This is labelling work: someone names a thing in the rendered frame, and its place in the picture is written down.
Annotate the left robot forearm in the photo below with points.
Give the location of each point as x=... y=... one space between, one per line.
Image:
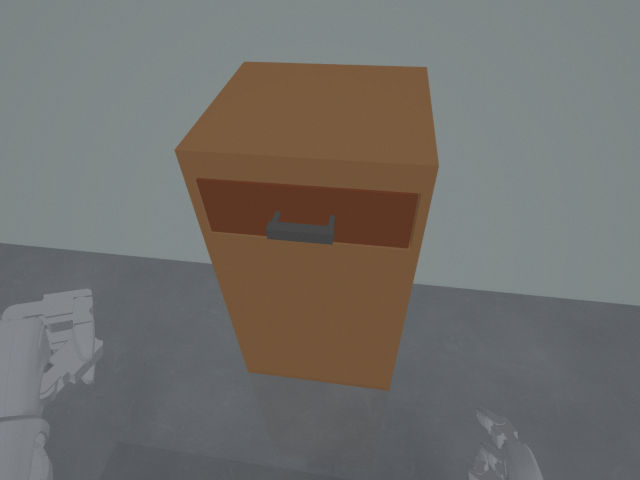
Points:
x=22 y=456

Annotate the drawer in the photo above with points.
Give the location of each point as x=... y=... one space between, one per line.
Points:
x=367 y=217

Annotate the cabinet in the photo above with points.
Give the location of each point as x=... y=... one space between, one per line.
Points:
x=319 y=312

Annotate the left robot hand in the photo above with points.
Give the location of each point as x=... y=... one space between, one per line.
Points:
x=25 y=350

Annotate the right robot hand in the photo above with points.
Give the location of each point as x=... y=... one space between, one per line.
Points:
x=515 y=461

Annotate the handle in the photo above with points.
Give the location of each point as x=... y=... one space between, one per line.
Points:
x=300 y=232

